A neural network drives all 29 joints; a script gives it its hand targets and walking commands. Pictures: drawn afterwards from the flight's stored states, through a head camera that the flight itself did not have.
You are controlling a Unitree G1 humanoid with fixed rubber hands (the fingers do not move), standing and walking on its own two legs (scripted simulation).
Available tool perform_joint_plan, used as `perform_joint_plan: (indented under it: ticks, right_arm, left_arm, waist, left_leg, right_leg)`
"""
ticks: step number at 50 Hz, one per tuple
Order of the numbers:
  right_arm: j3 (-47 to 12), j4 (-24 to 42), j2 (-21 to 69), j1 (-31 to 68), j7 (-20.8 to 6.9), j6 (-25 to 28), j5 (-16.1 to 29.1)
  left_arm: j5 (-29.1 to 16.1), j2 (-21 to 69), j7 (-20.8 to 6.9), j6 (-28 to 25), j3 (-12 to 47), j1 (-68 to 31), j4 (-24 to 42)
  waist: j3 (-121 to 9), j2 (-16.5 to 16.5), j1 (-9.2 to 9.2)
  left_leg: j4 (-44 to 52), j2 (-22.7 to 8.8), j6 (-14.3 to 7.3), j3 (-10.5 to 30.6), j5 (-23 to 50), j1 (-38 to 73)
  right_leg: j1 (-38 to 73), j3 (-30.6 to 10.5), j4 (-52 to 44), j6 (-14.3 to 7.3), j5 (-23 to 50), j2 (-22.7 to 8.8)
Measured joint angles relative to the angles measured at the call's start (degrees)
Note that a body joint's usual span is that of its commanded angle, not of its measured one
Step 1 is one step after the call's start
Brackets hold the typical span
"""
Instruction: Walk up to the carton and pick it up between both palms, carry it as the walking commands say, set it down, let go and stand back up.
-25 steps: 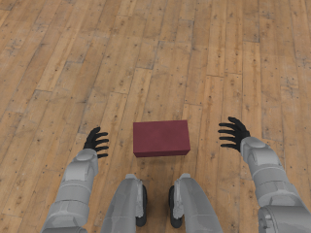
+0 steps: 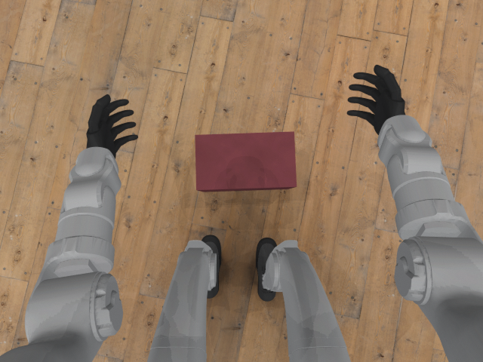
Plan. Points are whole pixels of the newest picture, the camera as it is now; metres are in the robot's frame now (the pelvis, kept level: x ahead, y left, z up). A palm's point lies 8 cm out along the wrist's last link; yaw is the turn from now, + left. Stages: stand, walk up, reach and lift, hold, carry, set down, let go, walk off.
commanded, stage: reach and lift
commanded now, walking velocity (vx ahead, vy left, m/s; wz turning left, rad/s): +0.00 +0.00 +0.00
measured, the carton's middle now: (245, 164) +0.45 +0.00 -0.58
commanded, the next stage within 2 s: none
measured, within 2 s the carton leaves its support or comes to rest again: neither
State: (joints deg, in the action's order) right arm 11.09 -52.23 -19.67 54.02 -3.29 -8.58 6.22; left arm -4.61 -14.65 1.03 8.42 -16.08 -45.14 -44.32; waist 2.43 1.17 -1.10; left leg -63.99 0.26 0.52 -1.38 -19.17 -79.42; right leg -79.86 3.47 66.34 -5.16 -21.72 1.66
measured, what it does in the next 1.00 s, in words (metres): lowers itself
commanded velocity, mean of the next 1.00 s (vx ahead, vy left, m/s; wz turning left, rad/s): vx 0.00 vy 0.00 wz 0.00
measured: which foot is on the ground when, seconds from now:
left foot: down 0.00-1.00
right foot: down 0.00-1.00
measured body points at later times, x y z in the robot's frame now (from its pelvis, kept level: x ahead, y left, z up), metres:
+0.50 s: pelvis -0.02 +0.04 -0.08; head +0.28 +0.02 +0.25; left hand +0.47 +0.23 -0.20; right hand +0.49 -0.25 -0.18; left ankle +0.08 +0.13 -0.62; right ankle +0.06 -0.06 -0.62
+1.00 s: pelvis -0.05 +0.01 -0.21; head +0.29 -0.02 +0.09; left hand +0.46 +0.23 -0.35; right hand +0.48 -0.24 -0.35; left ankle +0.08 +0.13 -0.62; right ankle +0.06 -0.07 -0.62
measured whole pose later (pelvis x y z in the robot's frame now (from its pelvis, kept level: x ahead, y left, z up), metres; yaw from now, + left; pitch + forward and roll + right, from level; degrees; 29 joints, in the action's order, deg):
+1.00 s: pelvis -0.05 +0.01 -0.21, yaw +1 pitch +41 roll +4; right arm 7.8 -52.8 -28.2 67.7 -2.3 -9.8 10.8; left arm -8.1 -18.1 2.6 8.9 -18.2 -62.7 -48.4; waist 8.2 0.3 -1.0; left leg -108.0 0.2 1.0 -2.1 -28.8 -120.4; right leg -121.6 4.4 110.4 -6.6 -30.0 0.3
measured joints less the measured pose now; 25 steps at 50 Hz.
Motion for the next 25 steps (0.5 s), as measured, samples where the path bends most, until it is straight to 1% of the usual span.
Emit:
perform_joint_plan:
  ticks: [1,4,7,9,11,14,16,18,20,23,25]
  right_arm:
    - [1.15,0.06,0.26,0.63,0.13,0.55,-1.04]
    - [2.71,0.63,-0.5,2.97,0.41,0.96,-1.43]
    - [3.04,1.19,-1.96,4.91,-0.3,0.62,-1.46]
    - [3.91,-1.13,-2.64,6.17,-1.15,1.14,-1.96]
    - [4.19,-2.02,-3.14,6.22,-2.02,0.94,-1.4]
    - [5.38,-2.57,-3.64,5.45,-3.9,1.95,-2.03]
    - [6.12,-3.47,-4.64,5.02,-4.89,2.07,-2.78]
    - [6.76,-5.33,-6.01,5.6,-5.63,1.89,-2.97]
    - [6.73,-8.0,-7.64,7.14,-6.3,1.72,-3.23]
    - [5.74,-7.81,-9.2,9.73,-7.11,0.99,-2.16]
    - [4.53,-8.85,-9.69,11.48,-7.68,0.96,-1.0]
  left_arm:
    - [-0.3,-0.29,-0.02,-0.54,-0.07,-0.2,0.49]
    - [-1.14,-1.2,-0.57,-0.99,0.24,-2.46,1.6]
    - [-0.16,-1.79,-0.89,-0.52,0.27,-5.42,2.09]
    - [0.83,-1.93,-0.78,-0.57,-0.28,-7.06,1.32]
    - [1.09,-1.7,-0.61,-0.22,-0.53,-7.73,1.57]
    - [1.01,-0.57,0.11,0.26,-0.05,-7.54,1.69]
    - [1.26,0.89,0.53,0.98,-0.56,-7.36,0.78]
    - [2.32,2.2,1.25,1.49,-1.63,-7.42,0.12]
    - [2.79,2.54,1.85,1.63,-2.3,-8.63,-2.6]
    - [2.57,2.65,3.46,2.55,-2.96,-10.36,-1.14]
    - [1.83,2.17,4.17,2.76,-1.83,-11.87,-0.59]
  waist:
    - [-0.35,0.01,0.26]
    - [-0.7,-0.26,0.7]
    - [-1.44,-0.13,0.69]
    - [-2.51,0.12,0.82]
    - [-2.98,0.28,0.89]
    - [-3.61,-0.18,1.06]
    - [-3.91,-0.63,0.77]
    - [-4.04,-0.95,0.45]
    - [-3.92,-1.09,0.22]
    - [-1.66,-1.25,-0.08]
    - [-0.34,-1.19,-0.15]
  left_leg:
    - [0.03,0.27,0.08,0.34,-0.15,-1.05]
    - [-0.44,0.44,0.05,0.99,-0.08,-3.88]
    - [-1.74,0.21,-0.25,0.97,-0.08,-6.6]
    - [-2.46,0.1,-0.5,0.76,-0.1,-8.41]
    - [-3.27,0.02,-0.84,0.49,-0.19,-9.64]
    - [-4.83,0.2,-1.36,0.29,-0.5,-11.2]
    - [-6.54,0.24,-1.78,0.08,-1.11,-12.2]
    - [-8.8,0.22,-2.16,-0.34,-2.0,-13.45]
    - [-11.49,0.26,-2.48,-0.97,-3.02,-15.12]
    - [-15.69,0.04,-2.96,-1.76,-4.41,-17.36]
    - [-18.44,-0.07,-3.09,-2.17,-5.34,-18.95]
  right_leg:
    - [-0.95,0.11,-0.12,-0.01,0.16,-0.12]
    - [-3.38,0.67,-0.14,0.09,0.64,-0.25]
    - [-5.83,0.69,0.5,0.46,0.97,-0.06]
    - [-7.57,0.51,0.95,0.78,1.16,0.01]
    - [-8.75,0.28,1.51,1.11,1.27,0.05]
    - [-10.11,0.14,2.8,1.54,1.03,-0.18]
    - [-10.99,0.0,4.28,1.87,0.53,-0.27]
    - [-12.27,-0.31,6.47,2.19,-0.23,-0.34]
    - [-14.15,-0.82,9.38,2.51,-1.21,-0.48]
    - [-16.65,-1.37,13.75,2.74,-2.51,-0.45]
    - [-18.43,-1.63,16.68,2.73,-3.42,-0.45]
